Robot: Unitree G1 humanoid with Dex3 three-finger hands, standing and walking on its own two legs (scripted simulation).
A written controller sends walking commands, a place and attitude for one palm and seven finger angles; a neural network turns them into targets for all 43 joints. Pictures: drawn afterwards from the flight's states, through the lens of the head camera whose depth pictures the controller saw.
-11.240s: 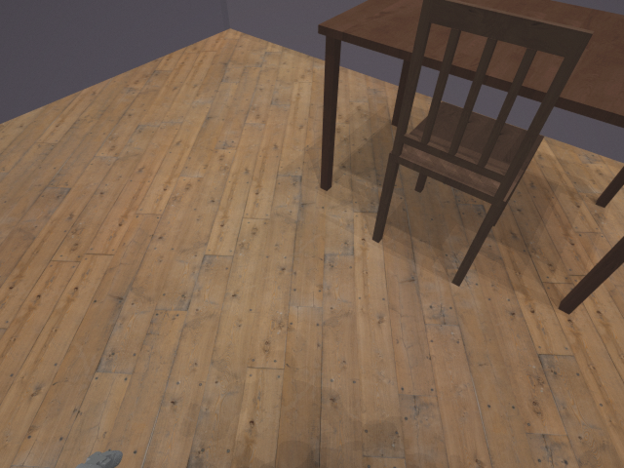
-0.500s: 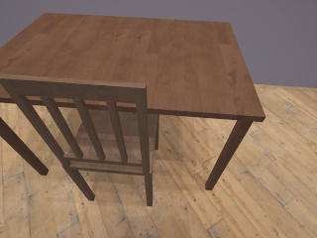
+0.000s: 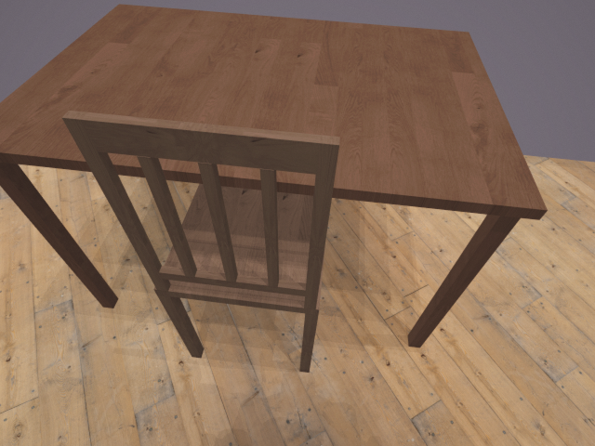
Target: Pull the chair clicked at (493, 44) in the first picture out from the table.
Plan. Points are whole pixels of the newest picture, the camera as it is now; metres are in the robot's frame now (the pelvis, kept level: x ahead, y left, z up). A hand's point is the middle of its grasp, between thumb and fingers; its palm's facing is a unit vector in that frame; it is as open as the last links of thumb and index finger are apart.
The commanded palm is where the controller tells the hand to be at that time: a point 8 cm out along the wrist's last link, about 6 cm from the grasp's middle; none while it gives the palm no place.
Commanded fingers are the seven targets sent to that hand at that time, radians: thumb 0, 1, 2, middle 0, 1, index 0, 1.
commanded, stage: come to a stop and stand still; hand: left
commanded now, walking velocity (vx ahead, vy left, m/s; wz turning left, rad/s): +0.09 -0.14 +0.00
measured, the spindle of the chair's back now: (221, 230) +0.48 +0.17 -0.05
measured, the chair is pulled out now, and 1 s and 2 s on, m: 0.00 0.00 0.00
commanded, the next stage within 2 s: look again from close up in 0.82 s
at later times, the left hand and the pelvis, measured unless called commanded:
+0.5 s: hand out of the picture +0.03 +0.17 -0.17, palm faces +0.00 -0.98 -0.20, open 7.4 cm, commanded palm none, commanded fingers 0.00 0.90 0.90 -0.20 -0.30 -0.20 -0.30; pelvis +0.04 +0.00 +0.00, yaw +0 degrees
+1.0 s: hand out of the picture +0.06 +0.18 -0.17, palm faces +0.00 -0.98 -0.21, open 7.4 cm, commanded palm none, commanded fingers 0.00 0.90 0.90 -0.20 -0.30 -0.20 -0.30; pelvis +0.05 +0.01 +0.01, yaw -1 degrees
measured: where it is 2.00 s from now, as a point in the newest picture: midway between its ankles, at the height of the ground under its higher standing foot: outside the picture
